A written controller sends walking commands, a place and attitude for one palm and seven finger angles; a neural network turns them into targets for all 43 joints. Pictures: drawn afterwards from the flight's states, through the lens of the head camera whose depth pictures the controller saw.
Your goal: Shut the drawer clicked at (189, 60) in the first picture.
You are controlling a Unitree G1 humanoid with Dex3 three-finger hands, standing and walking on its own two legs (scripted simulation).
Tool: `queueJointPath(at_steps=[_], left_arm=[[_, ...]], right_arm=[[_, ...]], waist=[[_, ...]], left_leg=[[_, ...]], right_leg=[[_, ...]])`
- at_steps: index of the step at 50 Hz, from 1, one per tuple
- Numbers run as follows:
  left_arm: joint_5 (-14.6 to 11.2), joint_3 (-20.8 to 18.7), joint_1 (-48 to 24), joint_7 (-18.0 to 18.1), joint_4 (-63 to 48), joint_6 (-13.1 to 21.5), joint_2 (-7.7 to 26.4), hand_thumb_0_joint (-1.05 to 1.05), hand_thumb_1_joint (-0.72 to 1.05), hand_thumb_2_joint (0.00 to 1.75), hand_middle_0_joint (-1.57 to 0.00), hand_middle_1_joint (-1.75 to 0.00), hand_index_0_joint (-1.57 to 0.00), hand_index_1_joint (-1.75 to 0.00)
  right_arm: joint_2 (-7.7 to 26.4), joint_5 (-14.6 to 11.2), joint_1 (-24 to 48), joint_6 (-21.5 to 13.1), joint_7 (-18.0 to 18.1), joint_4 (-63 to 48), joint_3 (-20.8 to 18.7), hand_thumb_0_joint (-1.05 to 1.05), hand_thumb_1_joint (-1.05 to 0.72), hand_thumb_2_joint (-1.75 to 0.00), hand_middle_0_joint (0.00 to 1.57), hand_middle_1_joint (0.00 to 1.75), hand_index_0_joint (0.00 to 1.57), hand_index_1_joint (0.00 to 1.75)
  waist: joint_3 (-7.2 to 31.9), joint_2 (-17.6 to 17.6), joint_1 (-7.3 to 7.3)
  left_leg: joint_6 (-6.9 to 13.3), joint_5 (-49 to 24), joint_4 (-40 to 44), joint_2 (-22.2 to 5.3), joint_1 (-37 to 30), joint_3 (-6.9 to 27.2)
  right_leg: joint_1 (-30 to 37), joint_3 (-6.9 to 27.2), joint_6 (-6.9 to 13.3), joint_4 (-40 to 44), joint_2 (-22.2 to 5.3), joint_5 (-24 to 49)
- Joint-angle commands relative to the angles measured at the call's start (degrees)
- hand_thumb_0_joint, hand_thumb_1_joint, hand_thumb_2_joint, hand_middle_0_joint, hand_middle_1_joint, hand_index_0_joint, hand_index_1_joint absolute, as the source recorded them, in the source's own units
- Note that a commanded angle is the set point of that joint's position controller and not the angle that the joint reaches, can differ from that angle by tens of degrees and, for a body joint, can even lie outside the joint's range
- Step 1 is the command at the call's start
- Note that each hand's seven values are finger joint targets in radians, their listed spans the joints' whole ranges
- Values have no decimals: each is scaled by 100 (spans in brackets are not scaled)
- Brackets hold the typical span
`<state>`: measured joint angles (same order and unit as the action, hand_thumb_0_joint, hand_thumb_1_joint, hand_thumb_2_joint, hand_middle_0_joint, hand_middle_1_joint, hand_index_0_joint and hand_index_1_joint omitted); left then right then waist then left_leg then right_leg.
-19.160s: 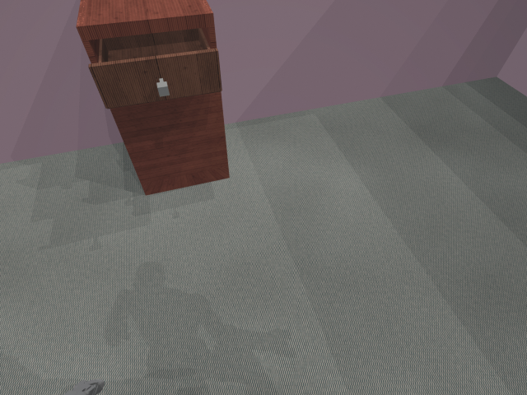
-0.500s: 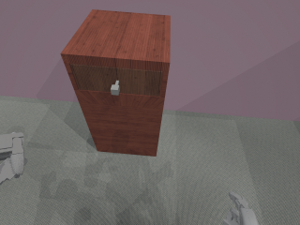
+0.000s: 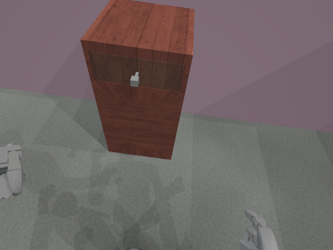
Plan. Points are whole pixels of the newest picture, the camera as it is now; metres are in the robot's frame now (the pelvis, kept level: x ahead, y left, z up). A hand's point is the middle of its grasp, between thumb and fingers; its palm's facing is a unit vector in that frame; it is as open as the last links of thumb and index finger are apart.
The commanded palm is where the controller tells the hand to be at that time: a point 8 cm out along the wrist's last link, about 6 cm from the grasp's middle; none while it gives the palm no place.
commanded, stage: stop stepping back and stand still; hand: left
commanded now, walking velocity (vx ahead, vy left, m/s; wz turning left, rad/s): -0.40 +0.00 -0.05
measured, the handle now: (135, 78) +0.75 +0.17 -0.07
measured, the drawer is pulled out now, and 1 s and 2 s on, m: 0.00 0.00 0.00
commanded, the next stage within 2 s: let the arm hang, fingers relaxed in 0.76 s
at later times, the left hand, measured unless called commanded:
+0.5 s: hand (23, 248) +0.11 +0.21 +0.17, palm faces +0.31 -0.84 -0.45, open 3.2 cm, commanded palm +0.05 +0.25 +0.18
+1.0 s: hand out of the picture +0.09 +0.22 -0.03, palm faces +0.11 -0.91 -0.40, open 3.1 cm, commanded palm none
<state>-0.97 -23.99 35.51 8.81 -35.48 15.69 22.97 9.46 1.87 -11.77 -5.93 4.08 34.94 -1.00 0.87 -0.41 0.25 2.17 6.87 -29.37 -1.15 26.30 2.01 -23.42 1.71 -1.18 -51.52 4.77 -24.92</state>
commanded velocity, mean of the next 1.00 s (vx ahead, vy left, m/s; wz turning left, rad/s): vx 0.10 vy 0.02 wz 0.00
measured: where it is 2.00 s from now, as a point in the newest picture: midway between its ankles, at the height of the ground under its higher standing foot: outside the picture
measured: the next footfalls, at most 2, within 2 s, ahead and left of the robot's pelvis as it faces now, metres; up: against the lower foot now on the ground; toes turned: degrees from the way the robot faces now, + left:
right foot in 0.16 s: -0.11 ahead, -0.14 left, +0.00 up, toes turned -5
left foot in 0.28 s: -0.01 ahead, +0.10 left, +0.00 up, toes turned +0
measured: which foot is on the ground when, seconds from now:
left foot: down 0.00-0.18, up 0.20-0.26, down 0.28-1.00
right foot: up 0.00-0.14, down 0.16-1.00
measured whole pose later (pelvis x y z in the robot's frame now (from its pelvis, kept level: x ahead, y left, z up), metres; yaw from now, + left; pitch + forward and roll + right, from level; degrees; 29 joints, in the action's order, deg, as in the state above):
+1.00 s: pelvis -0.11 -0.01 -0.02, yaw -1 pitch +0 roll -1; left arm 2.1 -6.0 18.7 1.2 13.6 0.8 16.3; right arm 13.8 1.3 -9.2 -1.8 -0.3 45.2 -0.2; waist 2.9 3.7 -0.1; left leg 0.5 14.7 -38.2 -0.4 23.3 -0.4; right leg -13.8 -3.5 -0.7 -37.8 -1.9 -23.7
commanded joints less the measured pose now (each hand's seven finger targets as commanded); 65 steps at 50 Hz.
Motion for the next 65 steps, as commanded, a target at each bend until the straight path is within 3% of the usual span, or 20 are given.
queueJointPath(at_steps=[1,5,8,10,14,17,19,21,23,25,30,32,35,42,43,45,49,54,59,65], left_arm=[[-120,-146,-92,37,-1408,359,624,0,90,90,-140,-160,-140,-160],[-218,-330,187,-71,-1311,297,838,0,90,90,-140,-160,-140,-160],[-410,-897,333,-4,-1343,239,1363,0,90,90,-140,-160,-140,-160],[-392,-664,319,-4,-1172,14,1047,0,90,90,-140,-160,-140,-160],[-268,-532,297,59,-841,-87,839,0,90,90,-140,-160,-140,-160],[-245,-431,65,48,-1043,30,873,0,90,90,-140,-160,-140,-160],[-178,-384,70,56,-1043,28,827,0,90,90,-140,-160,-140,-160],[-118,-355,80,73,-961,-30,775,0,90,90,-140,-160,-140,-160],[-141,-403,264,51,-871,-31,853,0,90,90,-140,-160,-140,-160],[-196,-436,26,80,-977,-39,873,0,90,90,-140,-160,-140,-160],[-78,-161,-520,135,-557,9,622,0,90,90,-140,-160,-140,-160],[-85,-124,-508,145,-694,42,616,0,90,90,-140,-160,-140,-160],[-94,-374,-441,82,-950,93,845,0,90,90,-140,-160,-140,-160],[-183,-381,187,24,-735,51,741,0,90,90,-140,-160,-140,-160],[459,1834,-635,-804,4083,-983,-6,0,90,90,-140,-160,-140,-160],[339,1859,-777,-859,4309,-1515,-450,0,90,90,-132,-151,-132,-151],[318,1917,-1479,-841,5611,-1590,-272,0,90,90,-116,-134,-116,-134],[214,2067,-1723,-778,7563,-1687,-292,0,90,90,-96,-112,-96,-112],[185,2088,-1310,-796,8866,-1626,-491,0,90,90,-76,-91,-76,-91],[157,2247,-1084,-774,9646,-1584,-569,0,90,90,-52,-65,-52,-65]], right_arm=[[906,45,323,-517,-55,-540,-245,0,-90,-90,20,30,20,30],[898,21,377,-437,-97,-578,-199,0,-90,-90,20,30,20,30],[769,-55,594,-195,-43,-820,-98,0,-90,-90,20,30,20,30],[790,-188,529,-177,21,-809,-164,0,-90,-90,20,30,20,30],[855,-260,589,-264,143,-802,-83,0,-90,-90,20,30,20,30],[956,-183,570,-373,184,-802,-56,0,-90,-90,20,30,20,30],[953,-147,511,-417,186,-788,-69,0,-90,-90,20,30,20,30],[967,-143,552,-384,160,-831,-73,0,-90,-90,20,30,20,30],[909,-142,564,-309,114,-865,-139,0,-90,-90,20,30,20,30],[949,-164,455,-219,77,-735,-213,0,-90,-90,20,30,20,30],[849,-187,360,-326,145,-629,-102,0,-90,-90,20,30,20,30],[990,-215,407,-395,215,-773,-149,0,-90,-90,20,30,20,30],[890,-161,335,-410,183,-749,-56,0,-90,-90,20,30,20,30],[811,-191,447,-362,8,-779,-76,0,-90,-90,20,30,20,30],[1658,-168,540,-446,-468,603,-402,0,-90,-90,20,30,20,30],[1007,-177,5,54,-452,515,-257,0,-90,-90,20,30,20,30],[958,-25,136,412,-424,529,-112,0,-90,-90,20,30,20,30],[961,12,205,597,-385,1192,-21,0,-90,-90,20,30,20,30],[815,-34,-153,629,-282,1751,-41,0,-90,-90,20,30,20,30],[715,-106,-634,670,-250,2326,-78,0,-90,-90,20,30,20,30]], waist=[[904,1346,20],[1150,1295,-89],[934,-416,-26],[693,-1079,-6],[190,-39,104],[514,1228,83],[344,1148,37],[118,965,-2],[128,-68,34],[-254,-1200,4],[-182,64,119],[-69,861,53],[322,808,45],[395,-307,69],[337,-151,181],[761,-391,62],[0,-1504,-3],[-598,880,-75],[-96,1059,-109],[-255,264,-17]], left_leg=[[531,-180,1525,-1293,-1543,1143],[90,-303,1166,-809,-1992,530],[-345,732,-845,33,-1795,-400],[-305,593,-1723,102,-1146,-185],[-72,215,382,-206,-1613,-93],[104,360,1230,-737,-1769,1065],[167,2174,2018,-968,-1130,1562],[95,2572,1849,-679,-339,1025],[-131,1742,196,-38,-450,220],[-225,1009,-2128,83,-23,-80],[-15,816,38,-101,-1253,-382],[227,436,601,-636,-1648,462],[402,-454,871,-982,-1559,1217],[-82,-230,-216,-187,-1222,-176],[-97,-1193,-1195,-399,-892,-22],[-122,-585,-877,-326,-1058,-24],[-36,-320,-746,-138,-716,80],[61,204,545,-332,-666,568],[60,936,952,-361,-1031,599],[38,801,951,-363,-1487,485]], right_leg=[[189,-144,79,1156,-106,-593],[1012,-407,206,3447,-167,492],[92,513,795,4038,-1775,1067],[115,614,982,3656,-1897,1171],[354,-66,361,2982,-1245,1195],[557,-489,104,2022,-587,665],[874,-490,151,1792,-400,-211],[1497,-515,269,2527,-451,-126],[1045,444,595,3559,-1062,-1017],[239,1875,1282,4364,-2324,-1314],[299,395,690,2965,-1541,301],[219,-104,281,2149,-871,756],[551,-476,62,1555,-520,831],[1093,413,373,3053,-1192,2197],[618,87,365,1822,-1582,3955],[698,-8,285,1900,-1321,2862],[657,-6,358,2401,-1342,2259],[770,-148,306,2616,-931,428],[1254,-217,375,2914,-892,563],[957,-222,410,3253,-987,503]])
